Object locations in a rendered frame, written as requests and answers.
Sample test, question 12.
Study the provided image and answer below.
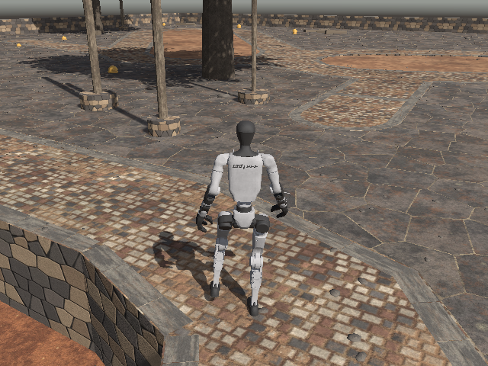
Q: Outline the left robot hand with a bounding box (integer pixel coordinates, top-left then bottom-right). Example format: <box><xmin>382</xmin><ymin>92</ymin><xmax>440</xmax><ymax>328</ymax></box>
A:
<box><xmin>196</xmin><ymin>213</ymin><xmax>213</xmax><ymax>232</ymax></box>

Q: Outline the robot left forearm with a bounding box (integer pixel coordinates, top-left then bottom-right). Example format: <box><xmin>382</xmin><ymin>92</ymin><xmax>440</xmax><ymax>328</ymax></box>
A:
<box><xmin>198</xmin><ymin>184</ymin><xmax>215</xmax><ymax>217</ymax></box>

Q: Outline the right robot hand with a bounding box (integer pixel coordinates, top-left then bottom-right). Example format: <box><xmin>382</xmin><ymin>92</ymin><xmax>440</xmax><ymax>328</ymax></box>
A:
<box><xmin>271</xmin><ymin>204</ymin><xmax>288</xmax><ymax>218</ymax></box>

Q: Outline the right robot upper arm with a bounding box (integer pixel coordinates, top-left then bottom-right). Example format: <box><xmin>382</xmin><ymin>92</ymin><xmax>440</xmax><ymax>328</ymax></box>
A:
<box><xmin>261</xmin><ymin>153</ymin><xmax>281</xmax><ymax>194</ymax></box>

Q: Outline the right robot foot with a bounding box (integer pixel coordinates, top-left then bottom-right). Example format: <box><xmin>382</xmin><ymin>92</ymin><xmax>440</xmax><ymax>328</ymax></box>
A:
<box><xmin>247</xmin><ymin>296</ymin><xmax>258</xmax><ymax>316</ymax></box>

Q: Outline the left robot upper arm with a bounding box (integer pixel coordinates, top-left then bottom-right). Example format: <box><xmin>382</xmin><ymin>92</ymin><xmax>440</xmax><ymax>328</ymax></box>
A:
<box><xmin>208</xmin><ymin>153</ymin><xmax>230</xmax><ymax>196</ymax></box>

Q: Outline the robot right forearm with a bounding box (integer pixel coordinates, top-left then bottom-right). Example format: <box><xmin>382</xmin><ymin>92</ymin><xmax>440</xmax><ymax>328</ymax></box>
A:
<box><xmin>274</xmin><ymin>182</ymin><xmax>287</xmax><ymax>208</ymax></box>

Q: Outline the robot right thigh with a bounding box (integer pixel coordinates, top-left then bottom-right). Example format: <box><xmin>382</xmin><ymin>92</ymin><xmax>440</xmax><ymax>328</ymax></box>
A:
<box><xmin>249</xmin><ymin>213</ymin><xmax>270</xmax><ymax>269</ymax></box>

